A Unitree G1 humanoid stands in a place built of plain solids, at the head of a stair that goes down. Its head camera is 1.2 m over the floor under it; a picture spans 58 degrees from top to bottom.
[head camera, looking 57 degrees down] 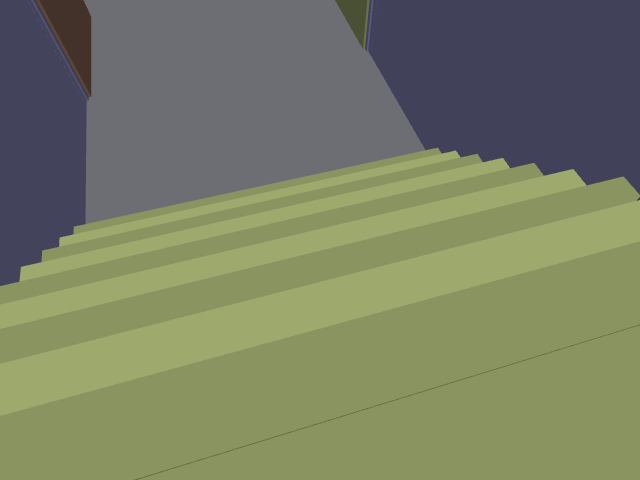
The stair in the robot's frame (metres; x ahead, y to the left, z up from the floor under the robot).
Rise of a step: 0.21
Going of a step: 0.25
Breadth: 3.19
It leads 16 degrees to the left of straight ahead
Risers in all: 9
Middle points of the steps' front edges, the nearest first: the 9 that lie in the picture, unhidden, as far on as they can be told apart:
0.50 -0.10 0.00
0.74 -0.03 -0.21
0.98 0.04 -0.41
1.22 0.11 -0.62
1.46 0.17 -0.83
1.70 0.24 -1.03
1.94 0.31 -1.24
2.18 0.38 -1.45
2.42 0.45 -1.65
